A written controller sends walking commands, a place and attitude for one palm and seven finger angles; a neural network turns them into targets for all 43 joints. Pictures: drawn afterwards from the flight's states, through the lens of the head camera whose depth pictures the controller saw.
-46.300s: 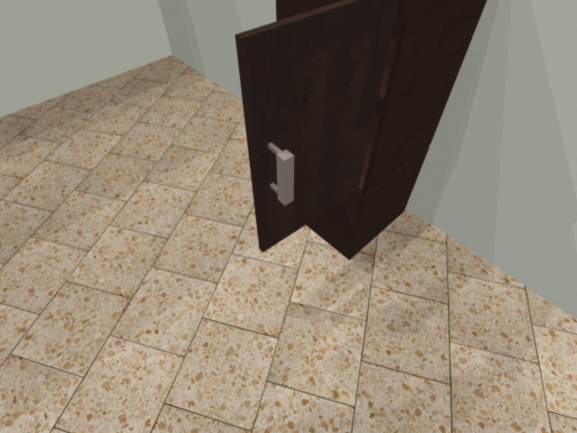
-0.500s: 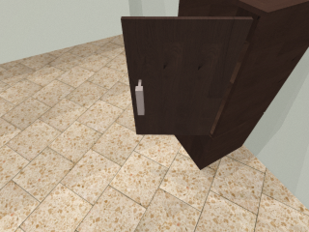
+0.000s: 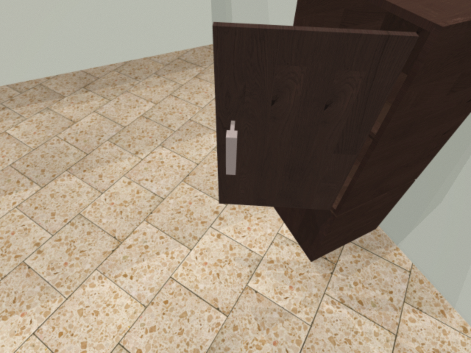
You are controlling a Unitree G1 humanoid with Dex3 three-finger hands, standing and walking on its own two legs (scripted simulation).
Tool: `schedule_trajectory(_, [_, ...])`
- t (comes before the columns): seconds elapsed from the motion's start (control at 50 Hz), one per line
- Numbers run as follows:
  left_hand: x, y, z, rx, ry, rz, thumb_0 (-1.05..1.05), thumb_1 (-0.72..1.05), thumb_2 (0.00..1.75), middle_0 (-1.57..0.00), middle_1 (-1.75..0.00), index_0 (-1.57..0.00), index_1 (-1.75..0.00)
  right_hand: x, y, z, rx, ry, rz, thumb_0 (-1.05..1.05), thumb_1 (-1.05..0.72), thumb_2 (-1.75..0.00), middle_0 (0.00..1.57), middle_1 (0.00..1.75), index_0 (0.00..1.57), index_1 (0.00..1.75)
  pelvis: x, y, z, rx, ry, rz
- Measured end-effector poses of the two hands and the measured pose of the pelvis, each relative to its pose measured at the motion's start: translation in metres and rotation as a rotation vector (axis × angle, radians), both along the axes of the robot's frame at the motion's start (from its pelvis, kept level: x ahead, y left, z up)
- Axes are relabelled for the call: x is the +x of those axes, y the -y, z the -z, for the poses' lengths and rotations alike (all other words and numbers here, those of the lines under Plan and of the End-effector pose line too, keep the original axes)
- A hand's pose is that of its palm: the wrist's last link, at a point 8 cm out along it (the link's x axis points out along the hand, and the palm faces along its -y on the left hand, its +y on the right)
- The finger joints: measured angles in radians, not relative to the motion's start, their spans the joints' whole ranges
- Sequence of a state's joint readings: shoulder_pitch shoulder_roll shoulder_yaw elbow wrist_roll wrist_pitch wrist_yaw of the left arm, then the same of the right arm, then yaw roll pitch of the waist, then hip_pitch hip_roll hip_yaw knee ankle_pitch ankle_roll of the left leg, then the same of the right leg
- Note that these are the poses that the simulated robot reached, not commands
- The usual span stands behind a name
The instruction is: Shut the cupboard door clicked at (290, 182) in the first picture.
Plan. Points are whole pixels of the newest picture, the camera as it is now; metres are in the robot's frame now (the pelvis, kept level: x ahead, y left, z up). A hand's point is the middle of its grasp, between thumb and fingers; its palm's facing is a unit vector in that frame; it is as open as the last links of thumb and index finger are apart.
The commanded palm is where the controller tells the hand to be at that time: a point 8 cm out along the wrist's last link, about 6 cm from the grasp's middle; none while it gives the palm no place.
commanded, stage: look again from close up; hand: left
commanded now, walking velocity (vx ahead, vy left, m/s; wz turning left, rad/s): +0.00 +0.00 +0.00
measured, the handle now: (231, 147) +0.60 +0.06 -0.05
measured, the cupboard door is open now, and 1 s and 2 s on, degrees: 61 61 61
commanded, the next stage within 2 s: shuffle to correct the standing spot in 0.54 s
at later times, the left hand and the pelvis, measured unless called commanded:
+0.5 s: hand out of the picture +0.04 +0.24 -0.15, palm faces +0.01 -0.94 -0.35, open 7.4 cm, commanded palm none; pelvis -0.05 -0.01 +0.00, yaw +1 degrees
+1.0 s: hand out of the picture -0.10 +0.12 -0.18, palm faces +0.03 -0.99 -0.14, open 7.4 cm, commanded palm none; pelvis -0.04 -0.04 -0.01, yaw +0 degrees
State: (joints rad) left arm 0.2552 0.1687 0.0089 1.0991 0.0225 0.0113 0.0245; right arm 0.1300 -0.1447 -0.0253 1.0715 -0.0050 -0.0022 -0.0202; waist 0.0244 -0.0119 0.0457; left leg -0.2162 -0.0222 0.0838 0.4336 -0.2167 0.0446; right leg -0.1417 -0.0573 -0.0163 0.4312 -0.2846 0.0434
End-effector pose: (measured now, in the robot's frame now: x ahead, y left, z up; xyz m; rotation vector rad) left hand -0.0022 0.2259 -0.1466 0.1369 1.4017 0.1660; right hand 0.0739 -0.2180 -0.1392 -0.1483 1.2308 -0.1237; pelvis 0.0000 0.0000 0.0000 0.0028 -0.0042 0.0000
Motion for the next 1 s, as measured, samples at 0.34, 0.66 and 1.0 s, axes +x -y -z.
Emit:
schedule_trajectory(0.34, [0.04, -0.053, -0.03, 0.158, 0.265, 0.08, 0.0, 0.91, 0.89, -0.2, -0.3, -0.2, -0.3, -0.017, 0.075, -0.021, -0.154, 0.142, -0.018, 0.01, -0.91, -0.9, 0.21, 0.3, 0.2, 0.3, -0.029, 0.007, 0.006, -0.009, 0.051, -0.021])
schedule_trajectory(0.66, [-0.008, -0.039, -0.024, 0.122, 0.182, 0.09, 0.0, 0.91, 0.89, -0.2, -0.3, -0.2, -0.3, -0.079, 0.075, -0.014, -0.121, 0.018, -0.025, 0.01, -0.91, -0.9, 0.21, 0.3, 0.2, 0.3, -0.054, 0.015, 0.001, -0.01, 0.049, -0.022])
schedule_trajectory(1.0, [-0.102, 0.053, 0.005, -0.056, -0.11, -0.014, 0.0, 0.91, 0.89, -0.2, -0.3, -0.2, -0.3, -0.148, 0.05, 0.014, -0.005, -0.193, 0.095, 0.01, -0.91, -0.9, 0.21, 0.3, 0.2, 0.3, -0.043, 0.042, 0.008, -0.006, 0.041, -0.003])
